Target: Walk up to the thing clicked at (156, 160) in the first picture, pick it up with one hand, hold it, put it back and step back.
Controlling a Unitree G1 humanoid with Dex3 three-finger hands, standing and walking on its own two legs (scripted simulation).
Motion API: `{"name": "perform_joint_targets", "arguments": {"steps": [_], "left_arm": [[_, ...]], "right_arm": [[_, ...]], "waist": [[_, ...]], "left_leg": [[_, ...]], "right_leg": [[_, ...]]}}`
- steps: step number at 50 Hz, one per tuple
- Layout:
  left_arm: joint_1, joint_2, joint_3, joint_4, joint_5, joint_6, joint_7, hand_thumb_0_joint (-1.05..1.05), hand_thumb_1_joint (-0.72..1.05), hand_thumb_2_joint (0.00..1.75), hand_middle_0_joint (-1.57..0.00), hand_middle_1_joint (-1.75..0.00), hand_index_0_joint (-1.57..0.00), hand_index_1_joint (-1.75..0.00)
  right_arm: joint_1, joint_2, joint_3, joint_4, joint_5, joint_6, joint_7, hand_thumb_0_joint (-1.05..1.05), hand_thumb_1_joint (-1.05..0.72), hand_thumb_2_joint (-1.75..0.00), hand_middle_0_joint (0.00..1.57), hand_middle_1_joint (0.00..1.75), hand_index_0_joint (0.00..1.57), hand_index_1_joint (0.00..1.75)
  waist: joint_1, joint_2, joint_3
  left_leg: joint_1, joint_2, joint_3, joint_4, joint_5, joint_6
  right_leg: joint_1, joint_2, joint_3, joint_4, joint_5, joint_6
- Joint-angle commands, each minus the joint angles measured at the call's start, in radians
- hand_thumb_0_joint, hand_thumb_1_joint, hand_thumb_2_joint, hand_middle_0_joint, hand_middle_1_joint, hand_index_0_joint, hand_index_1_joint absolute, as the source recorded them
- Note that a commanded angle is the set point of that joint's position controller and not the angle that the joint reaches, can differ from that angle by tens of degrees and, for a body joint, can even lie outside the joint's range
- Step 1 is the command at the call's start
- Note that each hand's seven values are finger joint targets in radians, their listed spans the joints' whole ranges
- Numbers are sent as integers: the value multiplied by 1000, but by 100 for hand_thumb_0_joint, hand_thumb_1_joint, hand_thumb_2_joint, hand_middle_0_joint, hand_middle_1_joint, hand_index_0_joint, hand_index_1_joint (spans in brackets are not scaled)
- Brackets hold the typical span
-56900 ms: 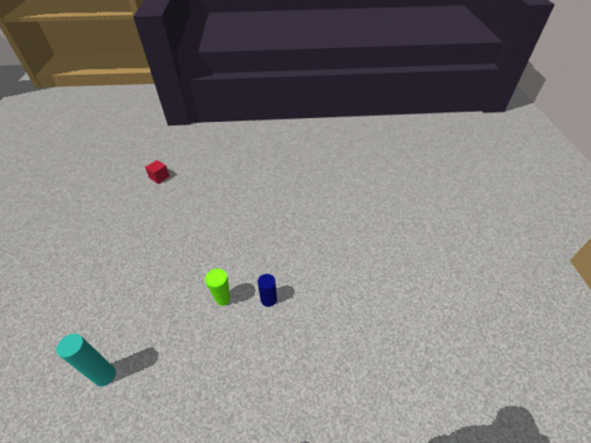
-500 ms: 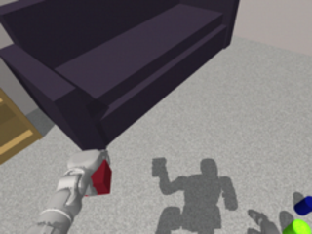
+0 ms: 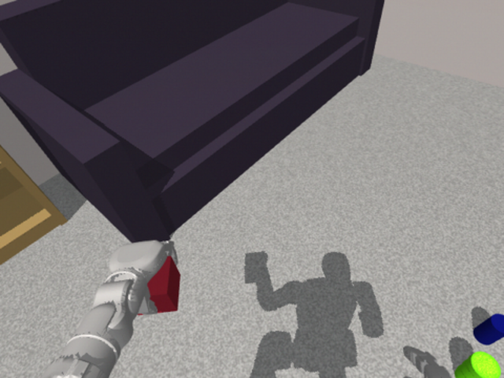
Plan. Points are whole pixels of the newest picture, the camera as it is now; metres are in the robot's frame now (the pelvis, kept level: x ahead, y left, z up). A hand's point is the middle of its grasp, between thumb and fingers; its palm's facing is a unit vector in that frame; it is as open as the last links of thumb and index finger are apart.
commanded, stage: crouch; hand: left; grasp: from above
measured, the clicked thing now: (154, 285) +0.31 +0.22 -0.07
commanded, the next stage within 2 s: none
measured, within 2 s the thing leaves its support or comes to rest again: neither
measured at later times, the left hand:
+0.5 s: hand (177, 297) +0.34 +0.22 -0.21, palm faces -0.42 +0.02 -0.91, open 10.6 cm
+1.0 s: hand (202, 307) +0.40 +0.21 -0.44, palm faces -0.43 -0.02 -0.90, open 10.6 cm
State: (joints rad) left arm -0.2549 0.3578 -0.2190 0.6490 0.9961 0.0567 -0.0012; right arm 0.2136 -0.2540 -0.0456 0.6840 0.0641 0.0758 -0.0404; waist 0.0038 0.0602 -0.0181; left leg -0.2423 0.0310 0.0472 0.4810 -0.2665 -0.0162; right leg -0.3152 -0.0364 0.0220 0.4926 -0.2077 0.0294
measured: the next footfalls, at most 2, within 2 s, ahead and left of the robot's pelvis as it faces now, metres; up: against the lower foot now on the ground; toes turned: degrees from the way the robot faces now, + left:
none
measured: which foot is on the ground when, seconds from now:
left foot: down 0.00-1.00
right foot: down 0.00-1.00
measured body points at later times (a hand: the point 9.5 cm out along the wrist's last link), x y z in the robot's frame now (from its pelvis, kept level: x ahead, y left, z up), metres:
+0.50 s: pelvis -0.03 +0.00 -0.10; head +0.08 +0.01 +0.33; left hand +0.36 +0.21 -0.16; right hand +0.04 -0.29 -0.22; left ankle -0.01 +0.13 -0.74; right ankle +0.03 -0.14 -0.74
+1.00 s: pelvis -0.07 +0.01 -0.30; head +0.15 +0.03 +0.10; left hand +0.42 +0.21 -0.39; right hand -0.04 -0.26 -0.42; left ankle -0.01 +0.13 -0.74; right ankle +0.03 -0.14 -0.74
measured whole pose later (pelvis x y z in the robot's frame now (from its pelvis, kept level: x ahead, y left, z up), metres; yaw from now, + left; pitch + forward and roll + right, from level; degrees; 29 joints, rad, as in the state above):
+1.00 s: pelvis -0.07 +0.01 -0.30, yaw +1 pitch +38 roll -3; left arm -0.96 0.49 -0.02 1.36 1.18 -0.03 0.36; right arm 0.22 -0.22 -0.02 0.73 -0.08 -0.05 0.04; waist -0.23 0.05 -0.17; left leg -1.92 0.01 -0.05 1.94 -0.69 -0.01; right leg -1.94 -0.05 0.01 1.85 -0.58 0.05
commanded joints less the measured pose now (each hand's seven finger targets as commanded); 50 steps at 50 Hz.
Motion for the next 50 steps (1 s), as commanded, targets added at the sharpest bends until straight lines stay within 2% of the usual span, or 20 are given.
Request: {"name": "perform_joint_targets", "arguments": {"steps": [1, 3, 7, 11, 15, 17, 22, 24, 27, 29, 35, 37, 39, 42, 43, 45, 47, 48, 49, 50], "left_arm": [[-303, 173, 78, -132, 8, -6, 62, 0, 43, 85, -78, -86, -82, -83], [-271, 165, 91, -75, 19, -15, 86, 0, 44, 87, -81, -84, -83, -81], [-349, 159, 89, 16, 51, -35, 163, 0, 46, 90, -82, -86, -84, -84], [-463, 129, 71, 121, 79, -40, 256, 0, 49, 88, -82, -91, -86, -87], [-553, 127, 81, 254, 127, -45, 332, 0, 45, 85, -79, -91, -83, -87], [-604, 100, 78, 306, 130, -44, 362, 0, 44, 80, -78, -87, -82, -83], [-714, 173, 122, 436, 143, -32, 416, 0, 36, 80, -73, -88, -77, -83], [-734, 160, 124, 460, 134, -26, 426, 0, 40, 79, -75, -87, -79, -82], [-819, 210, 148, 435, 131, -20, 434, 0, 40, 80, -76, -85, -80, -81], [-841, 227, 161, 454, 128, -14, 428, 0, 39, 80, -75, -86, -80, -82], [-914, 265, 189, 510, 129, -24, 395, 0, 32, 79, -68, -89, -73, -84], [-927, 256, 186, 527, 126, -36, 383, 0, 35, 79, -68, -91, -74, -85], [-951, 276, 193, 556, 139, -48, 379, 0, 37, 77, -68, -92, -75, -85], [-1032, 334, 215, 541, 156, -69, 389, 0, 39, 78, -70, -93, -77, -86], [-1060, 325, 210, 532, 160, -76, 391, 0, 38, 77, -68, -95, -76, -87], [-1056, 331, 211, 567, 167, -82, 396, 0, 40, 77, -70, -93, -78, -86], [-1118, 386, 240, 522, 176, -87, 407, 0, 41, 79, -72, -94, -79, -87], [-1124, 373, 235, 545, 183, -82, 412, 0, 39, 82, -71, -95, -78, -88], [-1118, 350, 230, 582, 191, -76, 416, 0, 42, 81, -72, -94, -79, -87], [-1181, 356, 232, 544, 179, -77, 423, 0, 40, 80, -72, -93, -78, -86]], "right_arm": [[-66, -124, -36, -124, -2, -47, -4, 0, -88, -90, 20, 30, 20, 30], [-60, -125, -39, -122, -4, -44, -2, 0, -88, -90, 20, 30, 20, 30], [-33, -125, -45, -94, -18, -40, 6, 0, -89, -90, 20, 30, 20, 30], [25, -136, -59, -49, -34, -46, 20, 0, -89, -90, 20, 30, 20, 30], [68, -139, -70, -36, -51, -59, 29, 0, -89, -90, 20, 30, 20, 30], [79, -141, -74, -39, -57, -66, 32, 0, -89, -89, 20, 30, 20, 30], [114, -155, -79, -34, -76, -85, 25, 0, -89, -90, 20, 30, 20, 30], [125, -155, -81, -24, -83, -94, 23, 0, -89, -89, 20, 30, 20, 30], [147, -162, -82, -19, -92, -101, 17, 0, -89, -89, 20, 30, 20, 30], [148, -171, -83, -10, -99, -105, 18, 0, -89, -89, 20, 30, 20, 30], [164, -175, -79, 0, -113, -114, 25, 0, -89, -89, 20, 30, 20, 30], [168, -172, -75, -3, -117, -117, 29, 0, -89, -89, 20, 30, 20, 30], [185, -183, -69, 3, -123, -124, 36, 0, -89, -89, 20, 30, 20, 30], [187, -182, -61, 0, -129, -130, 47, 0, -89, -89, 20, 30, 20, 30], [194, -182, -55, 5, -131, -135, 50, 0, -89, -89, 20, 30, 20, 30], [186, -188, -52, 9, -136, -138, 59, 0, -89, -89, 20, 30, 20, 30], [193, -191, -46, 11, -142, -142, 66, 0, -89, -89, 20, 30, 20, 30], [194, -195, -44, 16, -145, -143, 69, 0, -89, -89, 20, 30, 20, 30], [210, -203, -42, 27, -152, -147, 74, 0, -89, -89, 20, 30, 20, 30], [200, -203, -38, 25, -152, -149, 78, 0, -89, -89, 20, 30, 20, 30]], "waist": [[-11, -100, -197], [-14, -118, -173], [-38, -115, -177], [-73, -77, -265], [-82, -42, -371], [-99, -59, -409], [-115, -28, -511], [-125, 3, -574], [-142, 25, -683], [-154, 40, -712], [-190, 49, -745], [-202, 50, -742], [-228, 46, -742], [-233, 62, -788], [-250, 76, -780], [-246, 93, -778], [-244, 150, -858], [-253, 157, -857], [-278, 169, -834], [-277, 197, -849]], "left_leg": [[35, -46, -1, -43, 183, 29], [14, -50, -1, -33, 158, 30], [-49, -58, 1, 23, 134, 27], [-147, -47, -1, 162, 138, 17], [-349, -45, -4, 360, 115, 8], [-454, -44, -6, 441, 81, 12], [-705, -44, -19, 615, -45, 18], [-770, -43, -20, 693, -54, 18], [-846, -40, -29, 785, -65, 23], [-888, -34, -48, 826, -63, 18], [-1061, -35, -59, 955, -166, 24], [-1121, -36, -61, 1005, -202, 27], [-1173, -37, -72, 1056, -202, 29], [-1238, -44, -62, 1123, -259, 35], [-1254, -44, -71, 1136, -268, 33], [-1257, -43, -78, 1159, -295, 29], [-1242, -46, -71, 1197, -248, 25], [-1237, -43, -77, 1212, -247, 22], [-1233, -40, -79, 1238, -208, 19], [-1243, -40, -85, 1242, -219, 17]], "right_leg": [[74, 48, -30, -60, 117, -32], [57, 45, -30, -58, 92, -32], [-5, 37, -25, -15, 77, -30], [-138, 46, -25, 124, 89, -38], [-296, 45, -26, 309, 75, -45], [-365, 44, -24, 387, 58, -42], [-551, 43, -35, 561, -53, -49], [-629, 42, -35, 640, -64, -54], [-690, 41, -42, 734, -67, -57], [-763, 39, -52, 800, -74, -63], [-927, 39, -67, 938, -174, -69], [-993, 37, -72, 979, -208, -69], [-1061, 32, -77, 1029, -207, -68], [-1109, 35, -75, 1079, -262, -67], [-1146, 32, -81, 1099, -269, -65], [-1198, 30, -88, 1133, -300, -68], [-1200, 28, -90, 1180, -259, -70], [-1235, 26, -97, 1202, -256, -70], [-1267, 18, -97, 1217, -217, -67], [-1298, 20, -103, 1243, -231, -72]]}}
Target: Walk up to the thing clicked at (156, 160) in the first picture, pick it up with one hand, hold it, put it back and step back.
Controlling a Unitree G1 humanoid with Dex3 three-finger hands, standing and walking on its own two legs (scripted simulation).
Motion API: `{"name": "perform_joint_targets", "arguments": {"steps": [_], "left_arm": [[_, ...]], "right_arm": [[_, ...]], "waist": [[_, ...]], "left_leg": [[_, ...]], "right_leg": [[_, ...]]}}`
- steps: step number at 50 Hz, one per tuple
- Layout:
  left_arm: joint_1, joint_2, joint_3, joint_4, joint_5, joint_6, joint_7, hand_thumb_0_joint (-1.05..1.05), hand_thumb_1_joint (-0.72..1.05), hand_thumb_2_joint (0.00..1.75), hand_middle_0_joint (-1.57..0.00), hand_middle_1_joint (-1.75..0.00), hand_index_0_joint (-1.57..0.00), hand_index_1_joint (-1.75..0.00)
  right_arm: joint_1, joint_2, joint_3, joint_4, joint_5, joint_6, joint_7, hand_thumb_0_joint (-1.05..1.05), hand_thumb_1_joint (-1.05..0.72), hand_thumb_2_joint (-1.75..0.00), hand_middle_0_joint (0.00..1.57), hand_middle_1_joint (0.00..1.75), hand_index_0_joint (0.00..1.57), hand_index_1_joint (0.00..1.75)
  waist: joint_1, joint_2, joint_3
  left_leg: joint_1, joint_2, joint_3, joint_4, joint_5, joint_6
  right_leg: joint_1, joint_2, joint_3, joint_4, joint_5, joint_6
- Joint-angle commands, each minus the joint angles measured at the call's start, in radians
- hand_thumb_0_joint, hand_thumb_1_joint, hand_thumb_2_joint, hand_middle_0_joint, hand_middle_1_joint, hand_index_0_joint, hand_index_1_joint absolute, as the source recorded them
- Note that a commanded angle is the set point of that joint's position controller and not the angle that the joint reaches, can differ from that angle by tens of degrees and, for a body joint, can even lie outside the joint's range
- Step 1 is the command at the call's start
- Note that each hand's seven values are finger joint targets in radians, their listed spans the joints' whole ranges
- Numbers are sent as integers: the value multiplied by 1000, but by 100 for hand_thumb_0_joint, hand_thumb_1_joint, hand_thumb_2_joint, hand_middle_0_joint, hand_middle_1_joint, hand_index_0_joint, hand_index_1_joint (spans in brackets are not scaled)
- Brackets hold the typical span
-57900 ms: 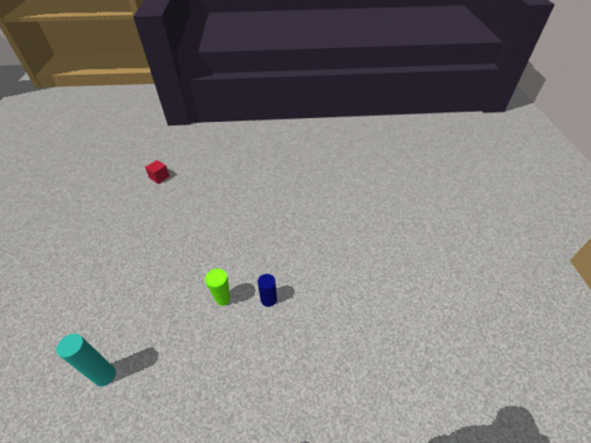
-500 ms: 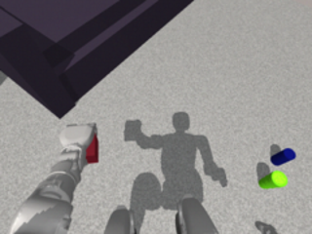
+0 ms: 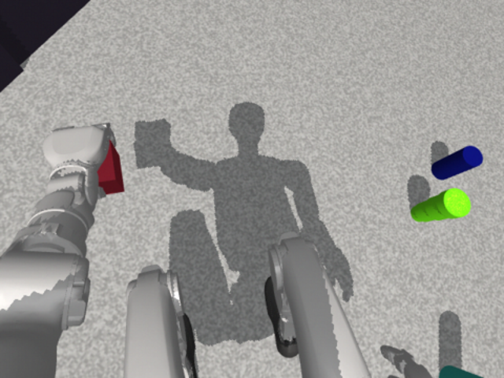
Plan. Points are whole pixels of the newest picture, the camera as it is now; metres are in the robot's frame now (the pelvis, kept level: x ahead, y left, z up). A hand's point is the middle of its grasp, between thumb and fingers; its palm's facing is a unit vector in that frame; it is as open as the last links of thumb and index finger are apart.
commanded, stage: crouch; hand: left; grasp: from above
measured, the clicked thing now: (95, 169) +0.49 +0.20 -0.17
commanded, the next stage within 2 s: lower in 1.10 s
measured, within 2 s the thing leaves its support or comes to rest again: neither
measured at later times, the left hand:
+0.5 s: hand (109, 174) +0.51 +0.19 -0.25, palm faces -0.45 -0.04 -0.89, open 10.6 cm
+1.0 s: hand (114, 171) +0.53 +0.20 -0.29, palm faces -0.44 -0.03 -0.90, open 10.6 cm
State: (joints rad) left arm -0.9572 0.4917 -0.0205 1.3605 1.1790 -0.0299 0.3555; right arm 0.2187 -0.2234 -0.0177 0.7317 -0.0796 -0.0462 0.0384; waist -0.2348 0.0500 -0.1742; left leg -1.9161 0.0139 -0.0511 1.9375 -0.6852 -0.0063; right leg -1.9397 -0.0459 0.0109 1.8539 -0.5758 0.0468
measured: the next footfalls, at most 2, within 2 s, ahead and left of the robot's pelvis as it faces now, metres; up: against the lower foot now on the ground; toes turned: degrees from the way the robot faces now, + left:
none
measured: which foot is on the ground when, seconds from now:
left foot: down 0.00-1.00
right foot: down 0.00-1.00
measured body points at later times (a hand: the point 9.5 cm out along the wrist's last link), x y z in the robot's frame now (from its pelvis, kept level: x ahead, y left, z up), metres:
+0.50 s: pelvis -0.01 +0.00 -0.09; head +0.25 +0.02 +0.28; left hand +0.53 +0.19 -0.20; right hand +0.00 -0.28 -0.20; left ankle +0.06 +0.12 -0.44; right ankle +0.10 -0.15 -0.44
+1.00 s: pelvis -0.01 +0.00 -0.14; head +0.25 +0.03 +0.22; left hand +0.55 +0.20 -0.24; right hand -0.03 -0.27 -0.23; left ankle +0.06 +0.12 -0.44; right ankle +0.10 -0.15 -0.44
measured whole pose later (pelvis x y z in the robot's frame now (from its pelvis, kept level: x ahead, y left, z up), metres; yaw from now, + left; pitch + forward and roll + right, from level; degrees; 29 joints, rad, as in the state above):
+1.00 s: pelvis -0.01 +0.00 -0.14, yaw -3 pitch +36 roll -7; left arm -1.23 0.74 0.04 1.60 1.26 -0.08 0.36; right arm 0.22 -0.28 0.11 0.70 -0.16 -0.06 0.15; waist -0.37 0.02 0.00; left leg -2.30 -0.02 -0.13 2.39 -0.71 -0.02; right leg -2.30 -0.03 -0.01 2.26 -0.58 0.06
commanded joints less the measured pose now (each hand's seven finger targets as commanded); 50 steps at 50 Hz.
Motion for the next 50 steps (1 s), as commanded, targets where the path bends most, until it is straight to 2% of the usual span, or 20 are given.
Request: {"name": "perform_joint_targets", "arguments": {"steps": [1, 5, 7, 11, 12, 13, 16, 17, 20, 22, 24, 26, 27, 30, 34, 40, 42, 45, 46, 50], "left_arm": [[-486, 225, 35, -155, -3, 12, 69, 0, 38, 81, -71, -93, -77, -86], [-469, 271, 59, -102, 1, 22, 61, 0, 36, 81, -71, -88, -77, -83], [-498, 267, 56, -136, -3, 13, 50, 0, 35, 79, -71, -86, -76, -81], [-470, 309, 75, -113, 5, -3, 31, 0, 34, 83, -70, -89, -75, -84], [-466, 287, 62, -95, 9, -3, 26, 0, 35, 82, -70, -88, -75, -83], [-486, 317, 71, -110, 9, -10, 26, 0, 35, 80, -70, -89, -75, -83], [-479, 280, 54, -62, 12, -13, 25, 0, 34, 82, -70, -88, -75, -83], [-532, 316, 66, -107, 3, -23, 27, 0, 35, 79, -70, -88, -75, -82], [-540, 325, 65, -54, 21, -30, 35, 0, 33, 77, -68, -87, -74, -81], [-592, 357, 72, -44, 26, -36, 46, 0, 32, 76, -68, -85, -73, -80], [-576, 349, 64, 4, 36, -39, 50, 0, 32, 74, -67, -85, -73, -79], [-630, 401, 83, -15, 46, -49, 62, 0, 32, 75, -67, -85, -72, -79], [-580, 369, 68, 50, 50, -42, 62, 0, 32, 73, -67, -85, -73, -79], [-647, 409, 81, 20, 53, -44, 71, 0, 36, 74, -69, -86, -75, -80], [-643, 393, 72, 73, 56, -36, 72, 0, 37, 74, -70, -85, -76, -79], [-674, 445, 77, 63, 57, -41, 63, 0, 39, 74, -72, -83, -77, -78], [-653, 419, 61, 95, 58, -42, 54, 0, 40, 73, -73, -83, -78, -77], [-644, 437, 63, 87, 66, -45, 54, 0, 43, 77, -76, -84, -80, -79], [-677, 468, 80, 53, 68, -49, 57, 0, 43, 80, -76, -84, -80, -80], [-658, 448, 67, 72, 67, -52, 47, 0, 46, 79, -78, -83, -83, -79]], "right_arm": [[193, -233, -65, -16, -13, -28, 3, 0, -90, -89, 20, 30, 20, 30], [196, -247, -60, -12, -22, -30, 18, 0, -90, -89, 20, 30, 20, 30], [211, -246, -60, -6, -27, -28, 26, 0, -90, -90, 20, 30, 20, 30], [230, -248, -51, 1, -33, -22, 41, 0, -90, -90, 20, 30, 20, 30], [230, -246, -50, -5, -35, -20, 44, 0, -90, -90, 20, 30, 20, 30], [226, -254, -52, 1, -33, -16, 46, 0, -90, -89, 20, 30, 20, 30], [227, -260, -48, -12, -38, -15, 56, 0, -90, -90, 20, 30, 20, 30], [215, -257, -51, -16, -40, -13, 59, 0, -90, -90, 20, 30, 20, 30], [236, -267, -39, -6, -48, -12, 65, 0, -90, -90, 20, 30, 20, 30], [223, -274, -31, -4, -48, -11, 65, 0, -90, -90, 20, 30, 20, 30], [226, -278, -22, -5, -53, -13, 69, 0, -90, -89, 20, 30, 20, 30], [220, -286, -17, -3, -56, -14, 70, 0, -90, -89, 20, 30, 20, 30], [215, -280, -9, -5, -61, -16, 73, 0, -90, -89, 20, 30, 20, 30], [218, -295, 1, -9, -64, -18, 78, 0, -90, -89, 20, 30, 20, 30], [220, -310, 15, -11, -70, -21, 83, 0, -89, -89, 20, 30, 20, 30], [229, -322, 33, -10, -73, -21, 87, 0, -89, -89, 20, 30, 20, 30], [230, -320, 42, -16, -75, -20, 91, 0, -89, -89, 20, 30, 20, 30], [232, -322, 49, -17, -75, -17, 93, 0, -89, -89, 20, 30, 20, 30], [242, -332, 50, -15, -74, -15, 94, 0, -89, -89, 20, 30, 20, 30], [241, -332, 56, -25, -79, -15, 100, 0, -90, -89, 20, 30, 20, 30]], "waist": [[-45, 226, -694], [-50, 233, -689], [-70, 224, -699], [-68, 193, -704], [-75, 193, -690], [-67, 210, -687], [-88, 191, -658], [-86, 213, -671], [-105, 192, -647], [-98, 222, -670], [-118, 203, -607], [-112, 238, -637], [-117, 231, -600], [-123, 267, -627], [-148, 269, -569], [-150, 266, -590], [-170, 269, -555], [-157, 287, -569], [-154, 299, -590], [-176, 292, -547]], "left_leg": [[426, -25, 21, -196, 202, 8], [391, -26, 25, -140, 220, 7], [365, -28, 36, -96, 256, 12], [271, -33, 53, -29, 281, 23], [273, -32, 49, -21, 283, 20], [258, -33, 51, -18, 264, 20], [234, -33, 48, 7, 257, 22], [220, -32, 53, 24, 244, 25], [180, -34, 56, 57, 234, 29], [172, -36, 54, 63, 214, 27], [137, -35, 50, 75, 187, 28], [130, -38, 52, 90, 175, 28], [125, -38, 53, 94, 170, 27], [132, -38, 44, 104, 173, 23], [112, -36, 31, 117, 143, 21], [72, -41, 33, 160, 164, 26], [62, -40, 32, 168, 159, 24], [62, -40, 32, 176, 177, 22], [65, -40, 30, 185, 195, 22], [54, -40, 28, 197, 180, 22]], "right_leg": [[325, 32, -92, -105, 143, -90], [289, 23, -92, -56, 158, -87], [318, 26, -93, -38, 200, -83], [351, 28, -87, -2, 247, -74], [326, 27, -90, 7, 243, -75], [305, 31, -92, 18, 221, -78], [279, 30, -96, 35, 215, -75], [290, 35, -93, 46, 208, -76], [276, 35, -96, 64, 206, -71], [248, 39, -101, 89, 182, -76], [217, 40, -110, 96, 156, -75], [205, 41, -114, 117, 144, -77], [202, 43, -116, 120, 138, -77], [169, 44, -129, 147, 140, -81], [105, 42, -143, 171, 118, -80], [130, 47, -147, 195, 144, -77], [118, 49, -150, 203, 140, -77], [123, 51, -156, 218, 154, -79], [124, 50, -158, 224, 173, -77], [108, 53, -164, 225, 160, -76]]}}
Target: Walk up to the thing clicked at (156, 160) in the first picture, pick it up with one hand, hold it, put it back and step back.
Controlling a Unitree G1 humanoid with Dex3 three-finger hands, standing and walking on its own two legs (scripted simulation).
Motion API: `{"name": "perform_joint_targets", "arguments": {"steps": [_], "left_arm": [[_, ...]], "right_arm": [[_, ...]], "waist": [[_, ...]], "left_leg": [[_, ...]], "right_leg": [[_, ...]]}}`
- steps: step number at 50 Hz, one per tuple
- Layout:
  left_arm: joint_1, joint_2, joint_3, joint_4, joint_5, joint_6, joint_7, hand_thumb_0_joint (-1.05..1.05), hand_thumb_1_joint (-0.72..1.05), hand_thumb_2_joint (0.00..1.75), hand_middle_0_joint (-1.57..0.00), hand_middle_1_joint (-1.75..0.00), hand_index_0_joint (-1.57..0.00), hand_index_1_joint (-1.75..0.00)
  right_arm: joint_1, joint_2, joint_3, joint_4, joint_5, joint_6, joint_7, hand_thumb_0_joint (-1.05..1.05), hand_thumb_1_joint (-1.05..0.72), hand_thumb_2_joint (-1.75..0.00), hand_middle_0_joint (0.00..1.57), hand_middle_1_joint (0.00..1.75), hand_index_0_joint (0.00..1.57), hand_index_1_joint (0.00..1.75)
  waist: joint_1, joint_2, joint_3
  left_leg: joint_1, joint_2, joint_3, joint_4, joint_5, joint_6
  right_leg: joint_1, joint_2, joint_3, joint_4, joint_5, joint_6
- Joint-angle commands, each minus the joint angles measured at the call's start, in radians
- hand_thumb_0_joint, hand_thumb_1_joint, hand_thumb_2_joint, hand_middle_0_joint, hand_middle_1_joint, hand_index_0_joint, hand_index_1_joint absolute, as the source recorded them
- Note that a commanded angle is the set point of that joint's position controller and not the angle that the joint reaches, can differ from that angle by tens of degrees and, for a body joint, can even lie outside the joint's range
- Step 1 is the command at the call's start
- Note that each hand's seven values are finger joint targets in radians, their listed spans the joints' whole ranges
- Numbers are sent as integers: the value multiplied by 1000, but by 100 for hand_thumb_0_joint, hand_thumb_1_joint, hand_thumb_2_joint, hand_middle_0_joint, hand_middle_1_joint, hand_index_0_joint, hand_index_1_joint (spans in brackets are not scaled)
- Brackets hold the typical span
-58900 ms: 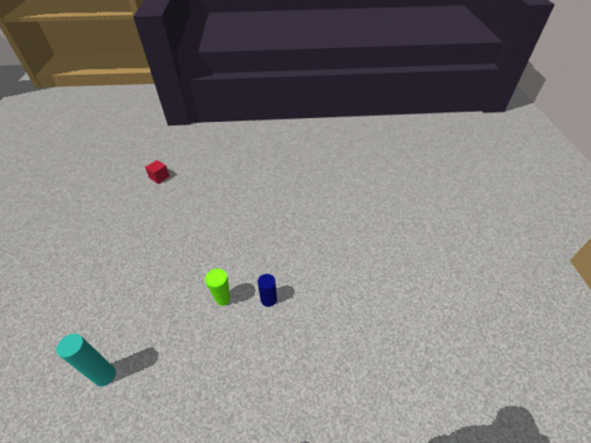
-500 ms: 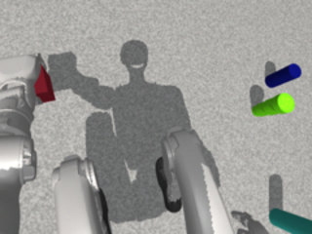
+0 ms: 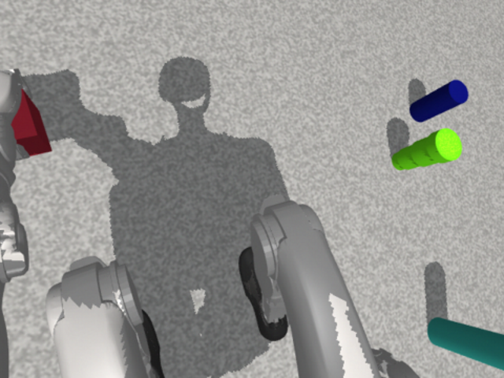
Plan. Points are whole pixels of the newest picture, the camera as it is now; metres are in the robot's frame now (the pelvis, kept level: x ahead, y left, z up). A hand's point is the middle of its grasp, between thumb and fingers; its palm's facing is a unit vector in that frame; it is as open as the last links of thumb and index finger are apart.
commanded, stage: crouch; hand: left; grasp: from above
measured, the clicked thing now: (10, 127) +0.55 +0.23 -0.19
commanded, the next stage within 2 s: lower in 0.10 s
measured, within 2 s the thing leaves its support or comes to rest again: rests again in 1.58 s
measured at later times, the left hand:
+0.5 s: hand (15, 136) +0.53 +0.23 -0.20, palm faces -0.46 -0.06 -0.89, open 10.5 cm
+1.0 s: hand (30, 139) +0.54 +0.22 -0.24, palm faces -0.44 -0.09 -0.89, open 10.6 cm
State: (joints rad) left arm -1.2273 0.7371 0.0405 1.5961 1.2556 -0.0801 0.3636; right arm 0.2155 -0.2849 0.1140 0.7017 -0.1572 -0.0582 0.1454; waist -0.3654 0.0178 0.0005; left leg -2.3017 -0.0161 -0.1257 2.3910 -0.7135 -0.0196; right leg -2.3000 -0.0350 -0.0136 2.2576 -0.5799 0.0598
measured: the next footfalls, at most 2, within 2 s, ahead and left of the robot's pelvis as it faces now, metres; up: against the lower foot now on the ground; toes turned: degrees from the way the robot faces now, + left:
none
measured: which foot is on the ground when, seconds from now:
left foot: down 0.00-1.00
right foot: down 0.00-1.00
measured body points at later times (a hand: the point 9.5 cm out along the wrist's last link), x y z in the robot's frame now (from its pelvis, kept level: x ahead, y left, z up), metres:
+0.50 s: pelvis +0.00 +0.00 -0.02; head +0.27 +0.06 +0.33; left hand +0.55 +0.23 -0.15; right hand -0.01 -0.27 -0.09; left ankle +0.07 +0.13 -0.30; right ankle +0.12 -0.14 -0.30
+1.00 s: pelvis +0.00 +0.01 -0.02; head +0.30 +0.08 +0.31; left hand +0.56 +0.22 -0.19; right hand -0.02 -0.24 -0.08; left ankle +0.07 +0.13 -0.30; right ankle +0.12 -0.14 -0.30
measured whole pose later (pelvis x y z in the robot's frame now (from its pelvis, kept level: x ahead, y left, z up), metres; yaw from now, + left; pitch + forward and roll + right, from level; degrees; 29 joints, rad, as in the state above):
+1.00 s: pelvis +0.00 +0.01 -0.02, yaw -5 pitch +34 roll -13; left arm -1.27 0.91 0.09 1.71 1.31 -0.10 0.49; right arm 0.21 -0.33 0.24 0.62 -0.21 -0.14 0.21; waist -0.46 -0.06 0.13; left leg -2.36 -0.02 -0.19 2.49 -0.73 0.00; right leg -2.32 -0.02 -0.07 2.29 -0.58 0.07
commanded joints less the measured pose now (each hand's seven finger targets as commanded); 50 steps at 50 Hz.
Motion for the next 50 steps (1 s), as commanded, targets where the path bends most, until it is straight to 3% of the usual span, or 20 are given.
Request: {"name": "perform_joint_targets", "arguments": {"steps": [1, 5, 9, 11, 13, 21, 22, 23, 24, 26, 27, 30, 32, 37, 38, 39, 42, 43, 46, 50], "left_arm": [[-398, 220, 13, -164, -10, -2, 42, 0, 45, 80, -78, -84, -82, -80], [-378, 220, -1, -150, -4, -8, 38, 0, 44, 83, -79, -84, -82, -80], [-393, 220, 3, -192, 2, -5, 47, 0, 46, 80, -79, -84, -83, -80], [-393, 195, -7, -158, 5, -2, 47, 0, 42, 81, -78, -83, -81, -79], [-368, 190, -10, -116, 2, -1, 45, 0, 35, 83, -75, -82, -77, -80], [-395, 234, -7, -87, 21, -27, 63, 0, 34, 80, -72, -84, -75, -81], [-409, 269, 22, -110, 28, -30, 71, 0, 34, 81, -72, -85, -75, -81], [-411, 257, 4, -100, 28, -33, 74, 0, 35, 81, -73, -84, -76, -81], [-419, 282, 26, -104, 37, -34, 83, 0, 37, 80, -73, -84, -77, -80], [-413, 253, 4, -75, 35, -34, 95, 0, 36, 78, -73, -84, -77, -80], [-409, 278, 26, -84, 42, -35, 101, 0, 37, 80, -73, -85, -77, -81], [-405, 304, 17, -119, 50, -36, 116, 0, 37, 80, -73, -84, -77, -80], [-403, 271, 4, -88, 39, -28, 122, 0, 36, 79, -72, -83, -75, -79], [-381, 308, 18, -53, 35, -13, 155, 0, 26, 75, -65, -79, -68, -75], [-375, 288, 9, -40, 33, -11, 151, 0, 28, 73, -66, -78, -69, -74], [-401, 316, 24, -65, 35, -17, 153, 0, 28, 75, -66, -80, -69, -76], [-390, 305, 13, -40, 32, -16, 156, 0, 28, 72, -66, -77, -70, -73], [-389, 356, 43, -77, 33, -18, 166, 0, 27, 73, -66, -79, -69, -75], [-355, 360, 64, -16, 43, -12, 180, 0, 28, 73, -65, -80, -69, -76], [-389, 349, 41, -16, 41, -19, 183, 0, 26, 74, -65, -79, -69, -76]], "right_arm": [[241, -276, -75, 3, -1, -2, -9, 0, -89, -89, 20, 30, 20, 30], [239, -272, -67, 2, 0, 2, -4, 0, -90, -90, 20, 30, 20, 30], [239, -279, -65, 0, 0, 4, -4, 0, -89, -89, 20, 30, 20, 30], [247, -283, -63, -1, -1, 5, -1, 0, -90, -89, 20, 30, 20, 30], [244, -292, -58, -2, -4, 2, -1, 0, -90, -90, 20, 30, 20, 30], [230, -307, -33, -19, -20, -9, 1, 0, -90, -89, 20, 30, 20, 30], [242, -315, -28, -22, -25, -11, 1, 0, -90, -89, 20, 30, 20, 30], [232, -310, -27, -26, -24, -13, 1, 0, -90, -89, 20, 30, 20, 30], [245, -317, -26, -18, -28, -16, 1, 0, -90, -89, 20, 30, 20, 30], [232, -316, -21, -20, -35, -26, 7, 0, -90, -89, 20, 30, 20, 30], [243, -329, -20, -22, -39, -30, 8, 0, -90, -89, 20, 30, 20, 30], [240, -329, -12, -25, -38, -36, 15, 0, -90, -89, 20, 30, 20, 30], [242, -322, -2, -21, -45, -44, 27, 0, -89, -89, 20, 30, 20, 30], [242, -338, 11, -19, -44, -55, 35, 0, -89, -89, 20, 30, 20, 30], [245, -333, 12, -18, -46, -59, 39, 0, -89, -89, 20, 30, 20, 30], [245, -352, 13, -26, -48, -64, 39, 0, -89, -89, 20, 30, 20, 30], [241, -350, 24, -35, -51, -75, 51, 0, -89, -89, 20, 30, 20, 30], [240, -357, 23, -40, -48, -73, 50, 0, -89, -89, 20, 30, 20, 30], [246, -368, 27, -45, -52, -76, 56, 0, -89, -89, 20, 30, 20, 30], [234, -367, 42, -53, -58, -87, 65, 0, -89, -89, 20, 30, 20, 30]], "waist": [[-37, 323, -726], [-42, 305, -704], [-32, 371, -759], [-60, 351, -719], [-64, 321, -659], [-81, 342, -632], [-95, 332, -647], [-87, 332, -650], [-91, 347, -653], [-100, 378, -620], [-107, 373, -618], [-91, 405, -683], [-111, 406, -655], [-109, 398, -627], [-124, 391, -619], [-132, 400, -608], [-139, 404, -581], [-120, 423, -625], [-136, 419, -578], [-165, 416, -568]], "left_leg": [[428, -10, 99, -257, 193, 37], [389, -11, 104, -241, 187, 40], [466, -8, 93, -247, 244, 30], [445, -9, 90, -231, 244, 33], [404, -11, 91, -223, 223, 36], [403, -10, 78, -210, 194, 32], [403, -9, 77, -195, 212, 35], [395, -10, 80, -193, 197, 36], [409, -9, 77, -196, 199, 34], [427, -5, 71, -199, 187, 27], [434, -2, 63, -195, 196, 27], [458, -2, 66, -189, 241, 28], [446, 2, 65, -180, 240, 29], [422, 5, 55, -178, 250, 30], [431, 6, 56, -171, 253, 31], [434, 8, 51, -164, 264, 28], [434, 9, 47, -166, 246, 28], [444, 10, 41, -178, 262, 27], [441, 14, 29, -177, 266, 21], [420, 14, 35, -154, 251, 30]], "right_leg": [[460, 42, -142, -176, 151, -89], [482, 47, -141, -170, 149, -88], [459, 45, -149, -153, 198, -92], [441, 44, -153, -150, 203, -91], [421, 44, -154, -155, 181, -91], [403, 46, -170, -138, 151, -92], [424, 45, -170, -140, 174, -87], [427, 48, -167, -141, 161, -87], [415, 45, -172, -142, 165, -87], [384, 47, -180, -131, 153, -90], [376, 45, -187, -129, 164, -88], [430, 50, -184, -122, 206, -87], [424, 53, -187, -116, 213, -83], [426, 56, -193, -117, 223, -85], [426, 58, -194, -117, 228, -82], [416, 56, -199, -118, 235, -85], [415, 59, -203, -118, 219, -84], [447, 61, -205, -120, 231, -84], [422, 56, -215, -109, 233, -87], [447, 63, -213, -116, 235, -81]]}}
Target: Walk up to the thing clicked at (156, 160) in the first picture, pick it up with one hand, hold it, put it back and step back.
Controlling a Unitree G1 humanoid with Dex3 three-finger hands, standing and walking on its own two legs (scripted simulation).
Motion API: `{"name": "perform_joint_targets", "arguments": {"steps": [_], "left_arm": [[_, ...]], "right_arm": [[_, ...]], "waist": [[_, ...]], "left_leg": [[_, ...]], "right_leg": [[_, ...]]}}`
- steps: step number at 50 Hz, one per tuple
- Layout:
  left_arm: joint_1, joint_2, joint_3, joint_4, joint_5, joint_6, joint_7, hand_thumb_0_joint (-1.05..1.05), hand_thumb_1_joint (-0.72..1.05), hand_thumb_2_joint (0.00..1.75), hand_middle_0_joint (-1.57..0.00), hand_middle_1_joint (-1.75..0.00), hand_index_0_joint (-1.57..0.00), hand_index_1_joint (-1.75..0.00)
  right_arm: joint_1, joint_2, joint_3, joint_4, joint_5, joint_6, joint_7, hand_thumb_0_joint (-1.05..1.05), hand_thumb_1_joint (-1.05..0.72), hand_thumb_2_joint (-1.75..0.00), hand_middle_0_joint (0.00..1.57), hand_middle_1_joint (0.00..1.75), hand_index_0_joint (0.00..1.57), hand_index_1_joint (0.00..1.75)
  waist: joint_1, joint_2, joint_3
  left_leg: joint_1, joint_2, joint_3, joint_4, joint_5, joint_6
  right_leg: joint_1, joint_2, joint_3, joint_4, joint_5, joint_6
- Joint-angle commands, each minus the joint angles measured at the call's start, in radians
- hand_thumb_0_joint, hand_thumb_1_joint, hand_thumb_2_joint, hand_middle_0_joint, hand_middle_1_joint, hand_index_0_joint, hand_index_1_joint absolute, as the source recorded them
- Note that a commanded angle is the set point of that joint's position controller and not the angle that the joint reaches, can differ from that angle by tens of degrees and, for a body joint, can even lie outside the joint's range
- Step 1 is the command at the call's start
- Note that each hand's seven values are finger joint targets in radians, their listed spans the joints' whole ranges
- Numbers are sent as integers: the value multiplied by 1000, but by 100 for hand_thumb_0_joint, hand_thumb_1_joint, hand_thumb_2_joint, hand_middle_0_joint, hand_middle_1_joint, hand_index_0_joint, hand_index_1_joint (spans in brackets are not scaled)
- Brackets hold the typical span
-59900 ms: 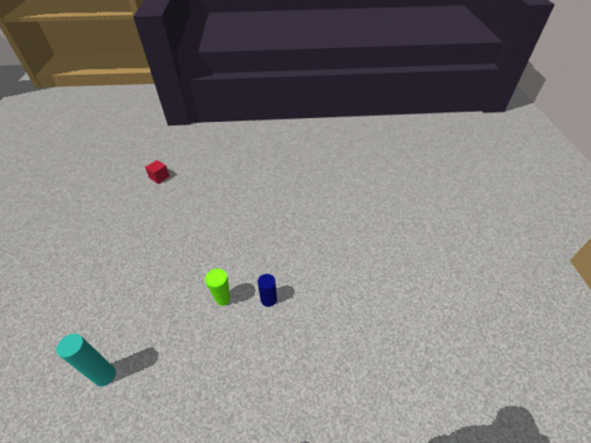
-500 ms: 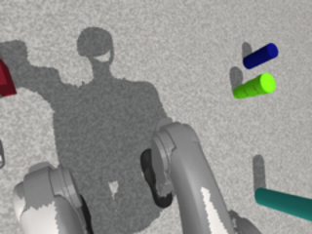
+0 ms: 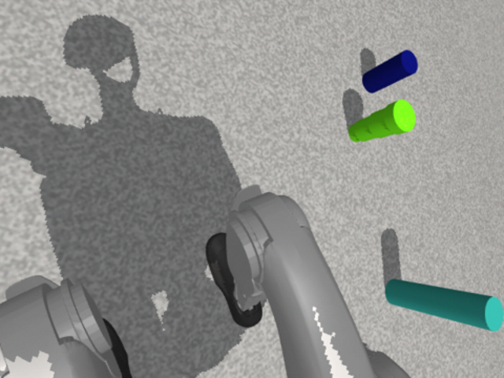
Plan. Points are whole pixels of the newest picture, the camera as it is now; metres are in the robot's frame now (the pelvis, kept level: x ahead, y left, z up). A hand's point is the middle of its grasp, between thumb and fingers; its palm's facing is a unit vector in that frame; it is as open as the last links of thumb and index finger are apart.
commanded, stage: rest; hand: left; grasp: from above
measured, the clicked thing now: out of the picture +0.53 +0.26 -0.25
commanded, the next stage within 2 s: open in 0.52 s
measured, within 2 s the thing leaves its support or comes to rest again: rests again in 0.58 s
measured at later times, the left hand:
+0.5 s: hand out of the picture +0.52 +0.25 -0.24, palm faces -0.42 -0.14 -0.90, open 10.6 cm
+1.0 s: hand out of the picture +0.53 +0.25 -0.24, palm faces -0.42 -0.13 -0.90, open 13.3 cm
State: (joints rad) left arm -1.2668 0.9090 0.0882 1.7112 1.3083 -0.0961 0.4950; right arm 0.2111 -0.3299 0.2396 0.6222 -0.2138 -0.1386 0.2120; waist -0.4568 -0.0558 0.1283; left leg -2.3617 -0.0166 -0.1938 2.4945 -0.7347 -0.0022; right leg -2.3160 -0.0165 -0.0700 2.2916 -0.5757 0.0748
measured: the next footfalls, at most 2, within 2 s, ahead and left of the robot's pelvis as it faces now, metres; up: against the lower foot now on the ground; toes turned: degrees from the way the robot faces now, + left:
none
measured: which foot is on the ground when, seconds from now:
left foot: down 0.00-1.00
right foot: down 0.00-1.00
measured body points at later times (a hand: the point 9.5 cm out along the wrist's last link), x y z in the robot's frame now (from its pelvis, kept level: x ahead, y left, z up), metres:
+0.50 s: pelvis -0.01 +0.00 +0.00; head +0.29 +0.10 +0.32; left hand +0.54 +0.25 -0.19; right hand -0.01 -0.24 -0.04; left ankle +0.06 +0.12 -0.28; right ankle +0.13 -0.14 -0.28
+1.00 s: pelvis -0.01 +0.00 +0.00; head +0.30 +0.10 +0.31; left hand +0.55 +0.25 -0.19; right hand -0.02 -0.24 -0.04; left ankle +0.06 +0.12 -0.28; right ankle +0.13 -0.14 -0.28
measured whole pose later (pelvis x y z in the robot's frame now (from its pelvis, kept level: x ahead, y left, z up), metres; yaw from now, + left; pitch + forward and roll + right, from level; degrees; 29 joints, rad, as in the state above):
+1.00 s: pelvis -0.01 +0.00 +0.00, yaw -3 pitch +32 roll -15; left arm -1.30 1.03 0.04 1.76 1.27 -0.09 0.53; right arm 0.18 -0.36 0.35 0.60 -0.23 -0.20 0.25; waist -0.52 -0.10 0.19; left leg -2.35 -0.01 -0.23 2.51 -0.73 0.01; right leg -2.29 0.00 -0.11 2.26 -0.55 0.09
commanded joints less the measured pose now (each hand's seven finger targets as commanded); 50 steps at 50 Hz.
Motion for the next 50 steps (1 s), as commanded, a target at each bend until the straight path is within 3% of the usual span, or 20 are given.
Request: {"name": "perform_joint_targets", "arguments": {"steps": [1, 3, 5, 7, 9, 10, 15, 17, 21, 22, 25, 30, 31, 34, 35, 38, 43, 45, 48, 50], "left_arm": [[-353, 190, -4, -147, -8, -3, 54, 0, 27, 74, -66, -80, -69, -76], [-357, 168, -29, -128, -11, -5, 52, 0, 29, 73, -68, -78, -71, -75], [-329, 193, -5, -96, -13, -7, 56, 0, 29, 73, -67, -78, -71, -75], [-348, 225, -7, -130, -6, -11, 66, 0, 26, 73, -66, -78, -69, -75], [-339, 219, -7, -112, -4, -8, 73, 0, 27, 71, -65, -80, -69, -75], [-333, 196, -14, -93, -11, -8, 70, 0, 28, 71, -66, -79, -70, -75], [-347, 239, -15, -101, -10, -8, 90, 0, 23, 71, -62, -78, -66, -74], [-340, 230, -14, -68, -10, -6, 93, 0, 24, 69, -62, -79, -66, -75], [-368, 220, -46, -82, -23, -8, 93, 0, 24, 71, -64, -78, -67, -75], [-349, 253, -21, -63, -21, -5, 101, 0, 24, 71, -63, -79, -66, -75], [-337, 259, -20, -56, -9, -3, 107, 0, 21, 69, -61, -78, -64, -74], [-334, 230, -38, -39, -22, -1, 106, 0, 22, 68, -61, -79, -65, -75], [-348, 251, -33, -58, -26, -3, 109, 0, 20, 69, -60, -78, -64, -74], [-344, 259, -30, -68, -28, 0, 108, 0, -4, 68, -36, -81, -40, -78], [-352, 256, -49, -69, -32, 0, 107, 0, -12, 71, -30, -84, -33, -80], [-352, 277, -25, -89, -37, -1, 108, 0, -34, 81, -21, -89, -23, -88], [-311, 238, -61, -41, -49, 6, 90, 0, -45, 92, -15, -94, -15, -93], [-343, 282, -33, -100, -53, 2, 86, 0, -49, 95, -12, -96, -12, -96], [-278, 253, -55, -28, -51, 8, 72, 0, -54, 99, -8, -99, -8, -99], [-326, 276, -45, -82, -60, 0, 73, 0, -55, 100, -7, -101, -7, -101]], "right_arm": [[242, -328, -85, 29, -2, -8, 0, 0, -89, -89, 20, 30, 20, 30], [230, -325, -78, 25, -4, -17, 6, 0, -89, -89, 20, 30, 20, 30], [242, -337, -70, 26, -9, -24, 10, 0, -89, -89, 20, 30, 20, 30], [233, -339, -67, 30, -7, -23, 10, 0, -89, -90, 20, 30, 20, 30], [231, -338, -63, 26, -8, -28, 13, 0, -89, -89, 20, 30, 20, 30], [233, -345, -59, 22, -12, -32, 18, 0, -89, -89, 20, 30, 20, 30], [222, -358, -52, 22, -8, -42, 18, 0, -89, -89, 20, 30, 20, 30], [224, -353, -38, 13, -14, -48, 25, 0, -89, -90, 20, 30, 20, 30], [202, -366, -32, 3, -9, -60, 26, 0, -89, -90, 20, 30, 20, 30], [207, -370, -31, 10, -6, -60, 23, 0, -90, -90, 20, 30, 20, 30], [210, -368, -26, 10, -7, -56, 24, 0, -89, -90, 20, 30, 20, 30], [196, -367, -9, 5, -12, -66, 31, 0, -90, -90, 20, 30, 20, 30], [203, -374, -14, 12, -10, -63, 27, 0, -90, -90, 20, 30, 20, 30], [200, -366, -1, 4, -15, -67, 31, 0, -89, -90, 20, 30, 20, 30], [191, -376, -11, 0, -11, -65, 27, 0, -89, -90, 20, 30, 20, 30], [206, -367, 2, 19, -10, -65, 27, 0, -89, -90, 20, 30, 20, 30], [189, -373, -1, 15, -12, -63, 27, 0, -89, -90, 20, 30, 20, 30], [208, -368, 14, 22, -11, -61, 28, 0, -89, -90, 20, 30, 20, 30], [201, -363, 16, 14, -10, -57, 26, 0, -89, -90, 20, 30, 20, 30], [205, -368, 16, 11, -9, -55, 22, 0, -89, -90, 20, 30, 20, 30]], "waist": [[-70, 501, -702], [-75, 514, -690], [-91, 497, -655], [-77, 523, -689], [-84, 533, -679], [-104, 519, -643], [-95, 531, -650], [-110, 511, -629], [-115, 506, -627], [-110, 513, -617], [-112, 526, -622], [-136, 541, -581], [-134, 547, -594], [-133, 531, -594], [-131, 534, -608], [-130, 558, -612], [-139, 512, -580], [-136, 548, -611], [-137, 500, -567], [-132, 513, -587]], "left_leg": [[492, 15, 102, -259, 280, 13], [505, 18, 96, -268, 266, 8], [511, 20, 89, -259, 278, 8], [513, 22, 89, -264, 282, 7], [534, 25, 81, -269, 292, 3], [522, 24, 80, -257, 291, 4], [519, 27, 72, -269, 265, 6], [496, 26, 71, -263, 264, 9], [501, 30, 64, -264, 242, 11], [504, 30, 59, -269, 234, 9], [502, 33, 53, -282, 246, 4], [516, 39, 41, -269, 260, -1], [511, 40, 44, -276, 263, 1], [492, 37, 54, -261, 257, 6], [484, 36, 58, -271, 242, 8], [518, 43, 44, -273, 271, 0], [481, 41, 50, -264, 254, 6], [502, 44, 47, -265, 288, 3], [472, 43, 48, -272, 254, 6], [473, 42, 42, -278, 241, 6]], "right_leg": [[467, 45, -157, -156, 238, -95], [442, 48, -164, -149, 221, -96], [437, 45, -171, -151, 234, -93], [470, 51, -170, -151, 239, -96], [456, 50, -174, -147, 247, -95], [441, 47, -178, -146, 247, -93], [454, 55, -177, -154, 233, -93], [467, 52, -182, -151, 239, -89], [452, 57, -185, -155, 219, -89], [435, 55, -187, -158, 212, -90], [457, 58, -188, -150, 224, -92], [420, 51, -195, -146, 236, -88], [450, 57, -193, -155, 243, -89], [470, 55, -190, -157, 247, -85], [491, 64, -187, -169, 233, -88], [470, 52, -191, -160, 256, -88], [476, 61, -192, -167, 244, -86], [489, 53, -188, -167, 268, -86], [481, 61, -192, -175, 238, -86], [477, 57, -192, -177, 227, -86]]}}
